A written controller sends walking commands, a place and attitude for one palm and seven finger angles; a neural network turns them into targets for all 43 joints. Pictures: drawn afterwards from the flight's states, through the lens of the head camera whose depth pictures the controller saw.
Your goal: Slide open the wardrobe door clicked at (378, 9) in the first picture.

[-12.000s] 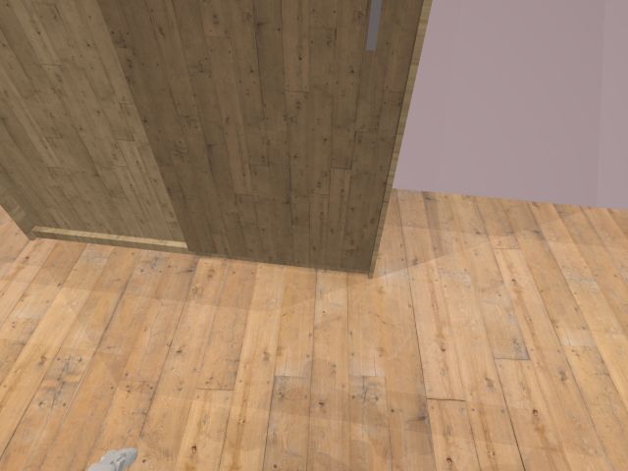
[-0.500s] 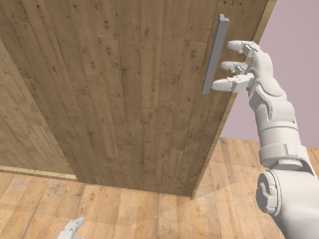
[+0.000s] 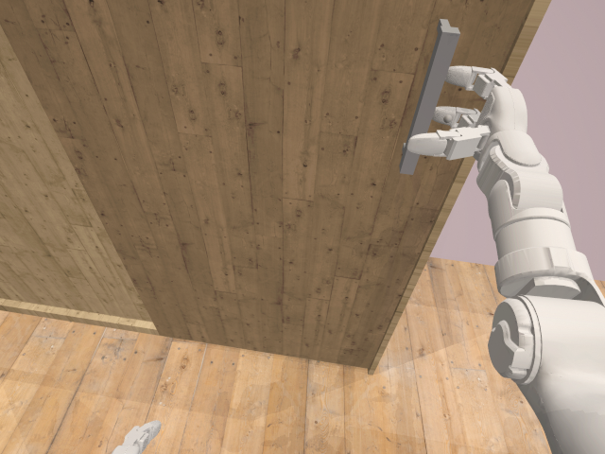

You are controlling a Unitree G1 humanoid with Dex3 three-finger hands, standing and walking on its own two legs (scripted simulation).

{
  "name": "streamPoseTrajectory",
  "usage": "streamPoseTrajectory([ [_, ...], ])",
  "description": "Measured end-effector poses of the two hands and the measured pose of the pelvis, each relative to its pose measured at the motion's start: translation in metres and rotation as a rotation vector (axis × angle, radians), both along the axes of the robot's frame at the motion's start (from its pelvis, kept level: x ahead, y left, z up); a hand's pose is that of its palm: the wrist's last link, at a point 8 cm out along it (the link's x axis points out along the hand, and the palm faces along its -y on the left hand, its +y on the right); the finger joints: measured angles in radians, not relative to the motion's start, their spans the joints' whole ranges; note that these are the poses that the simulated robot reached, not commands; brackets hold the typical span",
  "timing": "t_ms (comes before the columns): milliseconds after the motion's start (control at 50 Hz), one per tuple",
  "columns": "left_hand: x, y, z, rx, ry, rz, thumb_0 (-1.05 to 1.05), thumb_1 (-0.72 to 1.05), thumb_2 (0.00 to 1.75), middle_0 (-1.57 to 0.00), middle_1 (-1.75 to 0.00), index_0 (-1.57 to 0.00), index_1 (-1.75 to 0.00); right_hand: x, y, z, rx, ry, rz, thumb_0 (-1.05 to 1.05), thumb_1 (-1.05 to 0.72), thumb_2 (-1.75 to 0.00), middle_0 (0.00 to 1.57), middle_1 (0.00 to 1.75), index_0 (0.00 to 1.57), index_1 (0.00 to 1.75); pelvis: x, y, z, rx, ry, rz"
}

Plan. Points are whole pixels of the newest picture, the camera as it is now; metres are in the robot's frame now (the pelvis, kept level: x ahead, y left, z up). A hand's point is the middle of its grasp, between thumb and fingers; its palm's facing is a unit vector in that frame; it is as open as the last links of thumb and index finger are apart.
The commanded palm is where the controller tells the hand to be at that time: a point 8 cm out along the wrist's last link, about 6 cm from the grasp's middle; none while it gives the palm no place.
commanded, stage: feel for the door with the fingertips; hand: right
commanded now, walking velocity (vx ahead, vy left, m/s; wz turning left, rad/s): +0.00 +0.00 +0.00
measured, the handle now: (423, 103) +0.53 -0.11 +0.23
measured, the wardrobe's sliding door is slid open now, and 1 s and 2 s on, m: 0.00 0.00 0.00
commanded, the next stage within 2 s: slide the fingers in behind the handle in 0.24 s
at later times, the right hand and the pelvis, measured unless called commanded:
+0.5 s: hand (446, 115) +0.49 -0.13 +0.24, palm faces +0.05 +1.00 +0.00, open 13.5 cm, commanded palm +0.47 -0.19 +0.23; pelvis -0.01 -0.01 +0.00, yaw +1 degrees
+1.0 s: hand (443, 120) +0.47 -0.12 +0.24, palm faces +0.04 +1.00 +0.01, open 14.0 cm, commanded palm +0.45 -0.17 +0.23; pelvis +0.01 -0.01 +0.00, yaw +1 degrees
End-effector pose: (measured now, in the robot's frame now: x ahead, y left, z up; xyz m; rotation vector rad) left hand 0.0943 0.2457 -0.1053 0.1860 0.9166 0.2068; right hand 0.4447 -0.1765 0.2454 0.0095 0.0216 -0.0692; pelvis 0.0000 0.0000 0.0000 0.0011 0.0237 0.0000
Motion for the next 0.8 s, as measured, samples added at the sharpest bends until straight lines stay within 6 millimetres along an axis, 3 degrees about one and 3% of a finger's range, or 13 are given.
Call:
streamPoseTrajectory([
  [220,-0.039,0.01,-0.005,0.015,0.074,0.056,0.01,0.9,0.9,-0.2,-0.3,-0.2,-0.3,0.014,0.001,-0.004,-0.019,-0.013,0.012,-0.01,0.5,-0.3,0.3,1.2,0.3,1.2,-0.001,-0.002,-0.001,0.002,0.021,0.007],
  [400,-0.054,0.005,-0.008,0.011,0.105,0.057,0.01,0.9,0.9,-0.2,-0.3,-0.2,-0.3,0.02,-0.004,-0.004,-0.008,-0.01,0.017,-0.01,0.5,-0.3,0.36,1.24,0.37,1.25,-0.003,-0.004,-0.002,0.004,0.038,0.004],
  [640,-0.057,-0.002,-0.006,-0.005,0.074,0.063,0.01,0.9,0.9,-0.2,-0.3,-0.2,-0.3,0.017,-0.004,-0.007,0.0,-0.038,0.028,-0.01,0.5,-0.3,0.34,1.22,0.34,1.22,-0.005,-0.01,-0.002,0.003,0.04,0.019],
  [800,-0.039,-0.006,-0.004,-0.016,0.039,0.05,0.01,0.9,0.9,-0.2,-0.3,-0.2,-0.3,0.009,0.0,-0.011,0.014,-0.051,0.036,-0.01,0.5,-0.3,0.31,1.21,0.31,1.21,0.0,-0.011,-0.001,0.003,0.026,0.026],
])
